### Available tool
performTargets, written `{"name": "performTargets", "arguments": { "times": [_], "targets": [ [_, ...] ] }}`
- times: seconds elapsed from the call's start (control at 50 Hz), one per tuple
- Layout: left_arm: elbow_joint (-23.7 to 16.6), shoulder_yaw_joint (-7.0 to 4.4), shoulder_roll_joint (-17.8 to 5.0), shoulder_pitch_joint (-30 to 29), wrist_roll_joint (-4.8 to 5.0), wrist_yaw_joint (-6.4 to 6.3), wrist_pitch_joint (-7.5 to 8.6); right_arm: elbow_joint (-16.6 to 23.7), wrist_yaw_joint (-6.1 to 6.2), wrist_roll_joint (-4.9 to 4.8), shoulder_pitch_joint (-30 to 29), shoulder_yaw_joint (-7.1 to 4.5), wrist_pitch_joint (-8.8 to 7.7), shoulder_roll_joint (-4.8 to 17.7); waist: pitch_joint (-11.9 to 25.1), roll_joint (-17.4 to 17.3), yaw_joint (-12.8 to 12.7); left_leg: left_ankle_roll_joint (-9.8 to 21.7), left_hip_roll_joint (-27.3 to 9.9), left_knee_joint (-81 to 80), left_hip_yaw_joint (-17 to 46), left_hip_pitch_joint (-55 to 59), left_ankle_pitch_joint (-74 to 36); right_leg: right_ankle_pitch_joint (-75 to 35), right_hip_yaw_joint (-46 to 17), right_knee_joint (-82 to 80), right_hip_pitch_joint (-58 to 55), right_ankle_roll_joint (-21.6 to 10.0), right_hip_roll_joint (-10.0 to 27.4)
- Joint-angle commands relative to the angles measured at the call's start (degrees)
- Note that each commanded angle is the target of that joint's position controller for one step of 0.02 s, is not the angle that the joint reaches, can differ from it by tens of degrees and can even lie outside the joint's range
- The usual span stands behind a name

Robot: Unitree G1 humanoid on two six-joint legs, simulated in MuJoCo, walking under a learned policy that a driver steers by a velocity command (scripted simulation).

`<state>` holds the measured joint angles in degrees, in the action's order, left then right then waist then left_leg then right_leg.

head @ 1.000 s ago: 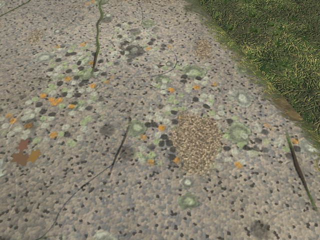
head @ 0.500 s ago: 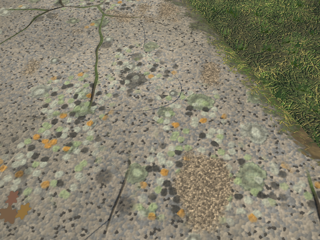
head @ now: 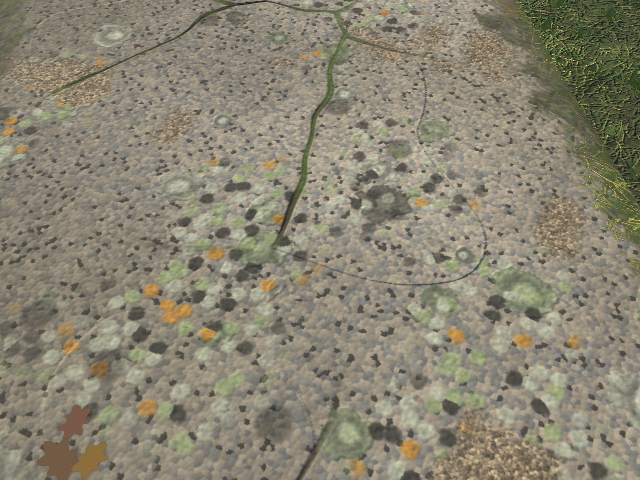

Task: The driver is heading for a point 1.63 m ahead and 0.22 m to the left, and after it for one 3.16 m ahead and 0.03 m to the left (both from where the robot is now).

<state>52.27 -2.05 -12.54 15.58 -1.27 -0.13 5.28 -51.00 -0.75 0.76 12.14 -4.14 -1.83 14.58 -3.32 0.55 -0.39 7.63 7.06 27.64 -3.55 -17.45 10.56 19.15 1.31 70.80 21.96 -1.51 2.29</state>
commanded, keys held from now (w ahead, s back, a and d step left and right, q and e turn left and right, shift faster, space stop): w+q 0.36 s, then w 0.64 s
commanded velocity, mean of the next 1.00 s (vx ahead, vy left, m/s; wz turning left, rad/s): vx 0.50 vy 0.00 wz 0.33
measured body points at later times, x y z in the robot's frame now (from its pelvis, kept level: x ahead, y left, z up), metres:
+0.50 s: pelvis +0.28 -0.04 +0.00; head +0.31 -0.04 +0.45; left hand +0.39 +0.25 -0.10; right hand +0.36 -0.31 -0.13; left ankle +0.11 +0.04 -0.65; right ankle +0.37 -0.11 -0.73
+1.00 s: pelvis +0.51 +0.08 +0.00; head +0.52 +0.10 +0.45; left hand +0.42 +0.32 -0.15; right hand +0.74 -0.11 -0.10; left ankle +0.53 +0.16 -0.73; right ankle +0.43 -0.09 -0.66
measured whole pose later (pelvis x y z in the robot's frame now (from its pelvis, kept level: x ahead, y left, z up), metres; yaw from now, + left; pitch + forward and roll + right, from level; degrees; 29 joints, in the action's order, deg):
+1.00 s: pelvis +0.51 +0.08 +0.00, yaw +18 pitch +1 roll -1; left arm 53.1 -2.2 -13.9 22.2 -0.7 0.7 3.2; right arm -44.9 -0.9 1.8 7.8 -1.3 -3.6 13.7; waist -1.8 0.8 -2.5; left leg 4.6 1.0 29.7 -4.1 -19.7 11.0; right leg 23.6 1.0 57.9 15.4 -3.4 0.4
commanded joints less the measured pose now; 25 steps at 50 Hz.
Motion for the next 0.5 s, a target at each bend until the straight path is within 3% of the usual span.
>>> {"name": "performTargets", "arguments": {
  "times": [0.02, 0.1, 0.18, 0.28, 0.34, 0.36, 0.38, 0.4, 0.42, 0.44, 0.46, 0.48, 0.5],
  "targets": [
    [-4.39, -1.14, -5.28, 1.96, -1.49, 0.34, -1.27, 1.76, 0.61, -0.78, 3.72, -1.15, -1.31, 5.7, 3.0, 0.32, -1.24, 9.72, -16.49, -14.9, 20.47, 8.88, -17.91, -1.16, -3.43, -4.12, 10.26, 1.8, 3.69],
    [-7.81, -1.02, -5.01, -4.9, -1.57, 0.84, -2.96, 1.34, 0.53, -0.88, 7.6, -1.76, -2.02, 8.42, 1.24, -1.86, -0.1, 8.61, -13.62, -16.81, 18.38, 6.9, -18.24, -7.71, -1.36, -13.68, 13.69, 4.33, 3.72],
    [-11.2, -0.72, -5.29, -13.76, -1.1, 1.2, -2.98, 1.29, 0.51, -0.82, 12.14, -1.86, -1.59, 8.51, 0.94, -3.63, 3.46, 5.95, -12.45, -15.65, 19.46, 11.33, -18.54, -16.26, -1.39, -24.14, 16.78, 4.83, 2.51],
    [-14.87, -0.02, -5.81, -21.52, -0.5, 1.57, -2.21, 1.64, 1.13, 0.02, 15.89, -1.97, -1.25, 9.24, 0.83, -4.57, 6.21, 5.5, -13.6, -11.37, 22.57, 18.0, -23.72, -17.15, -1.69, -32.99, 16.91, 3.83, -0.19],
    [-15.15, -0.29, -7.64, -18.16, -0.14, 1.38, -1.41, 3.08, 1.75, 0.36, 13.03, -2.35, -1.31, 10.75, 1.37, -5.67, 3.36, 3.19, -14.47, -7.6, 24.73, 16.93, -26.88, -13.59, -2.79, -39.41, 7.52, 2.0, -1.72],
    [-13.89, -0.75, -8.81, -13.46, -0.01, 0.99, -1.1, 3.82, 1.66, 0.42, 10.9, -2.52, -1.47, 11.49, 2.91, -5.9, 1.05, 1.92, -13.76, -4.14, 24.62, 14.53, -31.43, -11.1, -2.35, -41.02, -0.22, 1.04, -3.18],
    [-11.54, -1.4, -10.07, -5.9, -0.12, 0.4, -0.57, 3.95, 1.27, 0.18, 9.85, -2.49, -1.81, 11.72, 6.6, -3.99, -2.43, 0.7, -11.56, 3.69, 22.65, 13.26, -35.01, -11.81, -1.15, -44.17, -9.75, -0.26, -4.17],
    [-10.15, -2.22, -12.6, 2.06, -1.07, -0.41, 0.17, 4.29, 0.72, -0.36, 10.29, -1.88, -2.36, 9.59, 12.49, -0.35, -5.73, -0.66, -8.07, 16.15, 19.5, 7.84, -28.23, -9.15, -6.38, -45.53, -22.2, -2.65, 1.89],
    [-10.48, -3.03, -16.99, 8.4, -2.47, -1.25, 0.13, 5.98, 0.62, -1.53, 13.87, -0.36, -2.74, 3.69, 20.61, 8.32, -5.79, -2.22, -2.73, 32.8, 13.56, -3.53, -1.41, -0.27, -25.52, -47.28, -35.65, -6.48, 17.34],
    [-9.47, -3.87, -18.83, 6.44, -1.64, -0.85, -0.92, 6.41, 0.59, -1.39, 18.99, -0.51, -2.44, 4.96, 22.71, 18.72, -1.7, -2.75, 1.42, 41.77, 10.51, -14.63, 20.69, 2.38, -48.62, -55.36, -37.51, -12.37, 23.24],
    [-10.58, -2.83, -12.63, 1.38, -0.9, -0.35, -1.36, 4.05, 0.99, 0.24, 17.23, -0.69, -1.53, 7.41, 12.76, 6.89, -0.28, -2.49, -3.45, 45.49, 11.81, -18.02, 15.74, 9.14, -42.69, -55.8, -29.14, -11.98, 21.08],
    [-10.81, -1.79, -8.31, -1.62, -0.38, 0.07, -1.24, 4.4, 0.36, 0.83, 12.28, -0.47, -1.43, 6.99, 6.51, 0.93, -0.79, -2.79, -5.0, 43.23, 11.2, -17.16, 11.21, 6.49, -33.14, -56.68, -21.57, -10.84, 17.38],
    [-10.27, -1.3, -6.88, -2.9, -0.68, 0.22, -1.08, 5.1, -0.05, 0.78, 10.18, -0.24, -1.35, 5.8, 3.67, 0.99, 0.17, -3.11, -6.44, 40.02, 10.8, -15.93, 9.26, -0.02, -26.16, -58.08, -17.11, -9.26, 14.34]
  ]
}}
Velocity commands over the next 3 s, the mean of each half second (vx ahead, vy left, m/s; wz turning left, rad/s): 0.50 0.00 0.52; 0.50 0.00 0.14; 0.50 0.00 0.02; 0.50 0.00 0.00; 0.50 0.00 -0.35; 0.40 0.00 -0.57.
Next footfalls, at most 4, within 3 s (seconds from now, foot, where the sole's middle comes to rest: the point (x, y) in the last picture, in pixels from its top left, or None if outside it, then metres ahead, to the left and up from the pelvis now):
0.40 right None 0.41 -0.10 -0.77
0.90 left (253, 427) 0.57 0.18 -0.77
1.44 right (295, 290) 0.92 0.10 -0.77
2.00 left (199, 219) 1.15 0.37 -0.77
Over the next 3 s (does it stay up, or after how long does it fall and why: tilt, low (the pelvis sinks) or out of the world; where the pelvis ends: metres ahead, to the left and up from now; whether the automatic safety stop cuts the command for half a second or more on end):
stays up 1.52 0.31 0.00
